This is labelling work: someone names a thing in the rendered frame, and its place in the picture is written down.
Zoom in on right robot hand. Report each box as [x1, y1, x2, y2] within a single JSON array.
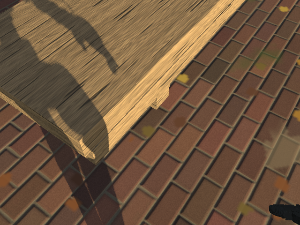
[[269, 204, 300, 225]]

